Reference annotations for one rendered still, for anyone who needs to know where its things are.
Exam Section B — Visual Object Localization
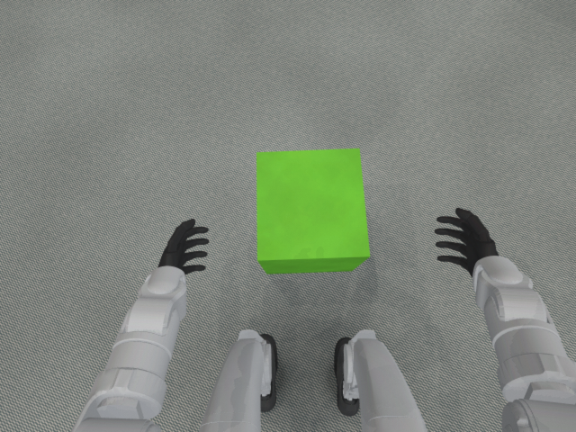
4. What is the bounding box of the robot left thigh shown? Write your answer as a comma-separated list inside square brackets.
[199, 338, 272, 432]

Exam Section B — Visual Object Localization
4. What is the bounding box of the left robot forearm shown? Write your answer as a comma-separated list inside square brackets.
[70, 266, 186, 432]

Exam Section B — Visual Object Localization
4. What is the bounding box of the robot right hand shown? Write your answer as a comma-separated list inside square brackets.
[435, 208, 499, 277]

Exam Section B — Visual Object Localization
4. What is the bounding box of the robot left hand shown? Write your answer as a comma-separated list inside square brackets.
[158, 219, 209, 275]

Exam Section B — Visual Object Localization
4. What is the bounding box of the right robot upper arm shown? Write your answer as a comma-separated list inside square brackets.
[501, 399, 576, 432]

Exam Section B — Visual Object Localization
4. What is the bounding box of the right robot foot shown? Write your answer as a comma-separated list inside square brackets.
[334, 337, 359, 417]

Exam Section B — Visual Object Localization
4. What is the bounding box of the carton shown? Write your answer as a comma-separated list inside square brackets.
[256, 148, 370, 275]

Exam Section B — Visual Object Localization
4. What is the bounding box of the right robot forearm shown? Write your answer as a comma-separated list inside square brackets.
[472, 256, 576, 405]

